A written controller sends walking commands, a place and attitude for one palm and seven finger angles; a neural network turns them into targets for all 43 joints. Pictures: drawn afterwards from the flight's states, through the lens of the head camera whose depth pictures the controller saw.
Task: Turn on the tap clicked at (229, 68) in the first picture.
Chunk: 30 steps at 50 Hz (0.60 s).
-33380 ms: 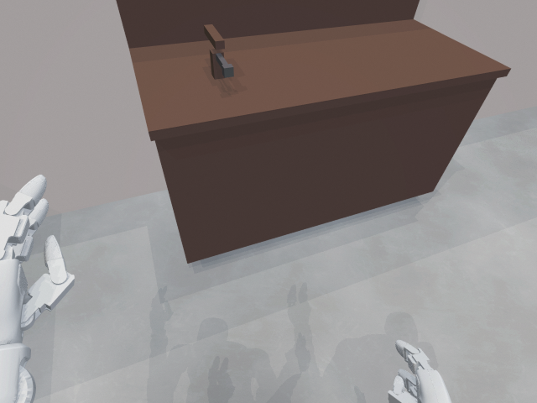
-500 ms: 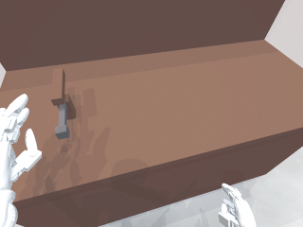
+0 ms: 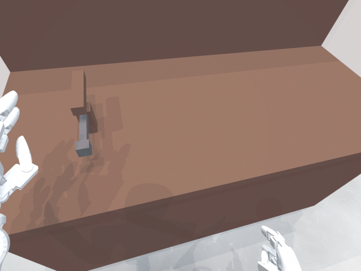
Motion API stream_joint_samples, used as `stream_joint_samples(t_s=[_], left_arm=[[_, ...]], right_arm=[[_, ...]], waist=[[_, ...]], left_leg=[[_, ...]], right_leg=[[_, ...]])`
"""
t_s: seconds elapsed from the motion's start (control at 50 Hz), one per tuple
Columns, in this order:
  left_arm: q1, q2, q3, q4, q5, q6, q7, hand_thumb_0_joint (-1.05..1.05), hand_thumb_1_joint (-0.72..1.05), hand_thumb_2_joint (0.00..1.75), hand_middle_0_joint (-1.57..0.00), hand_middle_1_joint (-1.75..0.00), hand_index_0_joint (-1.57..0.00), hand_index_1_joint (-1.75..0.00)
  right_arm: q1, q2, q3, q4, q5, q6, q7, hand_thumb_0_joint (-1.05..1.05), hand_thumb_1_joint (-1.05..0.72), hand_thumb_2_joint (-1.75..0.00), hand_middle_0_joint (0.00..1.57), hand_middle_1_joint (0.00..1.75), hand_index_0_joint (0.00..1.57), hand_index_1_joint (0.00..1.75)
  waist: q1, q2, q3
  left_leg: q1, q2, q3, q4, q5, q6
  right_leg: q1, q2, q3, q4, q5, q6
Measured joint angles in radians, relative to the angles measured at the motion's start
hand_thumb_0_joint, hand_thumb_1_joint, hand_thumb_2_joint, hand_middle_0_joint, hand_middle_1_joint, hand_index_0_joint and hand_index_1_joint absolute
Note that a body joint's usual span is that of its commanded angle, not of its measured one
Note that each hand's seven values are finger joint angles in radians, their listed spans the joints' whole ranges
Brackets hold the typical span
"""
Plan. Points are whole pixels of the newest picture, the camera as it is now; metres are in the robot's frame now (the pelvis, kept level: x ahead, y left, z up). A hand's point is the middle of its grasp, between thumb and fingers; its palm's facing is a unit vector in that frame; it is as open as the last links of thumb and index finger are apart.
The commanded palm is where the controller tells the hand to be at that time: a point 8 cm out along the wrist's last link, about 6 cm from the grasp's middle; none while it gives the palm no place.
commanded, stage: come to a stop and stand still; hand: left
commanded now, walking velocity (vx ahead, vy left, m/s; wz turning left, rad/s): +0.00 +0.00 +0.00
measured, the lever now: (83, 148) +0.34 +0.26 +0.06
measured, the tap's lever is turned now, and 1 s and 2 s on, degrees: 0 0 0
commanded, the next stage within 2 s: look again from close up in 0.36 s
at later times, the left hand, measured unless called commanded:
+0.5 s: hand (42, 166) +0.22 +0.25 +0.17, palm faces +0.35 -0.85 -0.39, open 7.4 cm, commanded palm +0.17 +0.29 +0.18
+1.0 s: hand (26, 144) +0.24 +0.27 +0.20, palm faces +0.41 -0.86 -0.30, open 7.4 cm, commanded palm +0.16 +0.27 +0.17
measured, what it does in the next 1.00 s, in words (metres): stands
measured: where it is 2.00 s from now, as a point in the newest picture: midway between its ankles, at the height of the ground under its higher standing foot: outside the picture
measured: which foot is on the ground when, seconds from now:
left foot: down 0.00-1.00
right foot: down 0.00-1.00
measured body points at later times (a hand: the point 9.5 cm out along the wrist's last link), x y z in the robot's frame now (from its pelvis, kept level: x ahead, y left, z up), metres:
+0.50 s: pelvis +0.01 +0.00 +0.00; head +0.03 +0.03 +0.45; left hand +0.20 +0.29 +0.19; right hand +0.20 -0.21 -0.06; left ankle +0.04 +0.07 -0.74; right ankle +0.00 -0.12 -0.74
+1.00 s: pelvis -0.01 -0.02 +0.00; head -0.01 -0.02 +0.45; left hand +0.21 +0.31 +0.22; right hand +0.19 -0.24 -0.08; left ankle +0.04 +0.07 -0.74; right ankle +0.00 -0.12 -0.74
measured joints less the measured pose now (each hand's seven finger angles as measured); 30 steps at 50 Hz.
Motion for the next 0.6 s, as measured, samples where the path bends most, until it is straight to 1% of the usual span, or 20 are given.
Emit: stream_joint_samples(t_s=[0.04,0.08,0.12,0.18,0.24,0.3,0.4,0.48,0.6], left_arm=[[-0.006,-0.018,-0.013,-0.024,0.004,-0.019,0.005,0.02,0.89,0.90,-0.21,-0.30,-0.21,-0.30],[0.001,-0.031,-0.035,-0.030,0.007,-0.033,0.004,0.02,0.89,0.90,-0.21,-0.30,-0.21,-0.30],[0.008,-0.035,-0.055,-0.016,0.011,-0.038,-0.002,0.02,0.89,0.90,-0.21,-0.30,-0.21,-0.30],[0.014,-0.026,-0.067,0.032,0.015,-0.032,-0.010,0.01,0.89,0.90,-0.21,-0.30,-0.21,-0.30],[0.014,-0.016,-0.063,0.061,0.016,-0.013,-0.015,0.02,0.89,0.90,-0.21,-0.30,-0.21,-0.30],[0.020,-0.009,-0.057,0.045,0.012,-0.002,-0.016,0.02,0.89,0.90,-0.21,-0.30,-0.21,-0.30],[0.044,0.002,-0.053,-0.033,0.005,-0.011,-0.015,0.02,0.89,0.90,-0.21,-0.30,-0.21,-0.30],[0.054,0.010,-0.049,-0.047,0.001,-0.021,-0.017,0.02,0.89,0.90,-0.21,-0.30,-0.21,-0.30],[0.054,0.002,-0.048,0.017,-0.006,-0.007,-0.017,0.02,0.89,0.90,-0.21,-0.30,-0.21,-0.30]], right_arm=[[-0.008,-0.003,0.001,0.008,-0.002,-0.012,0.005,0.02,-0.90,-0.90,0.20,0.30,0.20,0.30],[-0.017,-0.001,0.002,0.011,-0.004,-0.014,0.009,0.02,-0.90,-0.90,0.20,0.30,0.20,0.30],[-0.027,0.005,0.004,0.009,-0.004,-0.011,0.008,0.02,-0.90,-0.90,0.20,0.30,0.20,0.30],[-0.042,0.016,0.009,0.000,-0.003,0.000,0.004,0.02,-0.90,-0.90,0.20,0.30,0.20,0.30],[-0.049,0.025,0.014,-0.013,-0.003,0.005,0.001,0.02,-0.90,-0.90,0.21,0.30,0.20,0.30],[-0.048,0.028,0.018,-0.022,-0.007,0.007,0.000,0.01,-0.90,-0.90,0.21,0.30,0.20,0.30],[-0.041,0.023,0.019,-0.020,-0.010,0.005,0.005,0.01,-0.90,-0.90,0.21,0.30,0.20,0.30],[-0.037,0.015,0.014,-0.013,-0.010,0.011,0.005,0.02,-0.90,-0.90,0.21,0.30,0.21,0.30],[-0.033,0.007,0.009,-0.007,-0.002,0.027,-0.002,0.02,-0.90,-0.90,0.21,0.30,0.20,0.30]], waist=[[0.005,0.006,-0.009],[0.004,0.011,-0.025],[0.000,0.012,-0.039],[-0.009,0.010,-0.050],[-0.014,0.000,-0.045],[-0.016,-0.010,-0.034],[-0.013,-0.021,-0.023],[-0.012,-0.014,-0.029],[-0.014,0.009,-0.048]], left_leg=[[0.004,-0.002,0.002,-0.005,0.000,0.003],[0.009,-0.004,0.005,-0.012,0.001,0.006],[0.014,-0.008,0.009,-0.021,0.002,0.007],[0.019,-0.013,0.015,-0.036,0.007,0.008],[0.024,-0.018,0.016,-0.050,0.013,0.009],[0.027,-0.021,0.012,-0.059,0.018,0.009],[0.029,-0.021,0.002,-0.058,0.017,0.005],[0.033,-0.020,-0.003,-0.058,0.016,0.001],[0.034,-0.012,-0.009,-0.062,0.021,-0.004]], right_leg=[[0.006,-0.002,0.002,-0.011,0.004,0.004],[0.011,-0.004,0.006,-0.019,0.007,0.008],[0.012,-0.008,0.010,-0.024,0.007,0.011],[0.011,-0.013,0.015,-0.027,0.007,0.015],[0.010,-0.018,0.017,-0.027,0.006,0.015],[0.012,-0.020,0.013,-0.030,0.005,0.014],[0.021,-0.020,0.003,-0.037,0.004,0.011],[0.027,-0.019,-0.002,-0.038,0.002,0.009],[0.035,-0.010,-0.007,-0.058,0.015,0.003]])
